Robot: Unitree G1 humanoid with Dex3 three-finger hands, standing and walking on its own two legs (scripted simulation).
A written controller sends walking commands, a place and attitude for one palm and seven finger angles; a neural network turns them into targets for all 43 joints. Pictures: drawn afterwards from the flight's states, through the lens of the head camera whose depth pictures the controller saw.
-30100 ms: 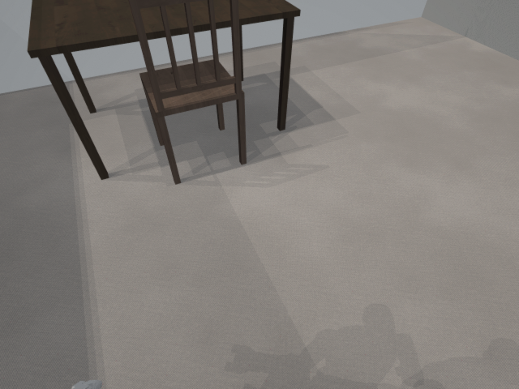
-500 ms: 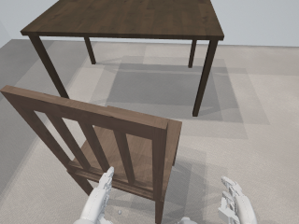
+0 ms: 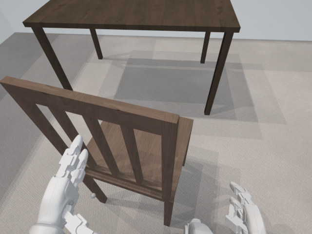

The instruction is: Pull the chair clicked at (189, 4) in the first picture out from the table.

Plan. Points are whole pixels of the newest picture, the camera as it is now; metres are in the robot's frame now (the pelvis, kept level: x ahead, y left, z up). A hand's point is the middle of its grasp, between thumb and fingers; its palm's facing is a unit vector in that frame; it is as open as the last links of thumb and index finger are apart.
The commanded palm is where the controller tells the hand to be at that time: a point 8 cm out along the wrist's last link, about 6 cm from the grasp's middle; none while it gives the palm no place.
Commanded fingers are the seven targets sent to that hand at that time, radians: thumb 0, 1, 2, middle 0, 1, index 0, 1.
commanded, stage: draw the hand back to the body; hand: left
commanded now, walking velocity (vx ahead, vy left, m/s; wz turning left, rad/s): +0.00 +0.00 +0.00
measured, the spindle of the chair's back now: (105, 150) +0.34 +0.17 +0.00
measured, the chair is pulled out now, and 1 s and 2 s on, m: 0.58 0.58 0.58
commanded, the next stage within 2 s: step back with the hand held close in 1.12 s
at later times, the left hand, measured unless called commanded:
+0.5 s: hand (27, 166) +0.20 +0.23 +0.18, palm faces +0.36 -0.85 -0.38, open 12.9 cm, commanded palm +0.16 +0.28 +0.21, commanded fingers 0.00 0.50 0.71 -0.14 -0.22 -0.14 -0.22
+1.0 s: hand out of the picture +0.22 +0.27 +0.22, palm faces +0.47 -0.80 -0.38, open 7.6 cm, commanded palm +0.17 +0.31 +0.24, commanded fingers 0.00 0.90 0.90 -0.20 -0.30 -0.20 -0.30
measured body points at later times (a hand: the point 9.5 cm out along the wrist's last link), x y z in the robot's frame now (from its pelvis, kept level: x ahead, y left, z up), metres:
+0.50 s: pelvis +0.03 +0.01 +0.05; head +0.01 -0.01 +0.50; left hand +0.18 +0.28 +0.20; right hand +0.23 -0.21 -0.02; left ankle -0.04 +0.12 -0.67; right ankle +0.09 -0.11 -0.67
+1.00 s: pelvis +0.03 +0.01 +0.06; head +0.01 +0.00 +0.51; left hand +0.19 +0.31 +0.24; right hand +0.22 -0.21 -0.02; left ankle -0.04 +0.12 -0.67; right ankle +0.09 -0.11 -0.67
